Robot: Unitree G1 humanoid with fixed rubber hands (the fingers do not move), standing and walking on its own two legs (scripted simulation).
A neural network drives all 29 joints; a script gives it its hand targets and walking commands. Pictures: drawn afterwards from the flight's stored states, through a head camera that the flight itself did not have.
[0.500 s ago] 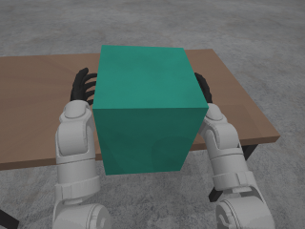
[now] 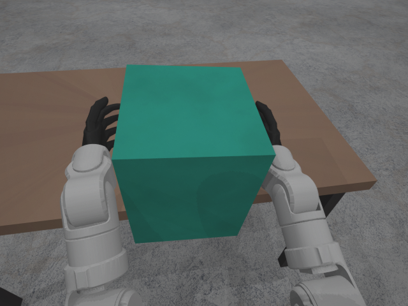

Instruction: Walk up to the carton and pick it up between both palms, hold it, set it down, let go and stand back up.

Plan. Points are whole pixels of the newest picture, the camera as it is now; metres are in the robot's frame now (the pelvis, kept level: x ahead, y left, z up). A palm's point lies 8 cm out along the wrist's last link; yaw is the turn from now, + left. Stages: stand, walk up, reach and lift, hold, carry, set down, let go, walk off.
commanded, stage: reach and lift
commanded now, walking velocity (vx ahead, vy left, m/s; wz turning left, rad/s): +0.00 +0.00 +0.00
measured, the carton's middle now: (186, 157) +0.36 +0.01 +0.13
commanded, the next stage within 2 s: hold in 0.30 s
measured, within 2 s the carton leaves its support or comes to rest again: neither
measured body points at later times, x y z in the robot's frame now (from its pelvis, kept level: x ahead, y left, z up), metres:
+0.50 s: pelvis +0.00 +0.00 +0.00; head -0.01 +0.00 +0.45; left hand +0.36 +0.15 +0.19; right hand +0.36 -0.15 +0.16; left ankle +0.00 +0.12 -0.76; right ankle +0.00 -0.12 -0.76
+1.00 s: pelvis -0.01 +0.00 +0.00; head -0.01 +0.00 +0.45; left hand +0.36 +0.15 +0.19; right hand +0.37 -0.15 +0.16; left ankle +0.00 +0.12 -0.76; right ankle +0.00 -0.12 -0.76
